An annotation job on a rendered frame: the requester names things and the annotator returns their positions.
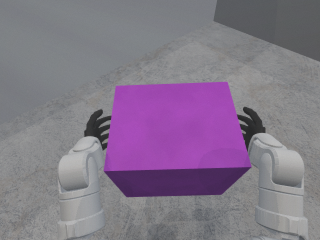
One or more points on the robot right hand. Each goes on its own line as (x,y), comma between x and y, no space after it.
(255,125)

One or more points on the right robot forearm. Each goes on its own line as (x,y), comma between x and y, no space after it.
(281,182)

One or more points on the robot left hand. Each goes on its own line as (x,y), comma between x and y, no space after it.
(93,130)

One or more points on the carton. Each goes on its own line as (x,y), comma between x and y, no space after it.
(178,139)

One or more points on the left robot forearm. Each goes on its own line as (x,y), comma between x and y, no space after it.
(78,191)

